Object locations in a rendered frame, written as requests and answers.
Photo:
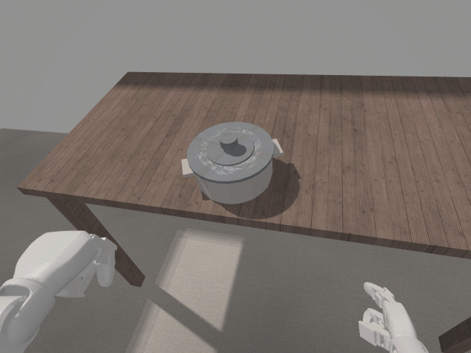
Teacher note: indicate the knob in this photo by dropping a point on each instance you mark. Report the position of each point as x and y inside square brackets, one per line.
[228, 140]

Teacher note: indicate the robot right hand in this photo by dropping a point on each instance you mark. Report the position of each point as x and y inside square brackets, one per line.
[378, 328]

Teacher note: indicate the lid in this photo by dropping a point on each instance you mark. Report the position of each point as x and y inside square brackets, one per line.
[252, 155]

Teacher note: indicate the table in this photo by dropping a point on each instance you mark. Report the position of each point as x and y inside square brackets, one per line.
[379, 160]

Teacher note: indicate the robot right forearm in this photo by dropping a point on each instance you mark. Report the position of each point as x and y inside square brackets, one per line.
[406, 344]

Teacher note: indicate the robot left hand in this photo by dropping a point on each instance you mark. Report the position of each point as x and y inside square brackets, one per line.
[59, 260]

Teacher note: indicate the robot left forearm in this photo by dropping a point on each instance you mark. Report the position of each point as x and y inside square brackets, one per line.
[24, 305]

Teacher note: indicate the pot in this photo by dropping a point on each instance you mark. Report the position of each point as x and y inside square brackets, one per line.
[239, 192]

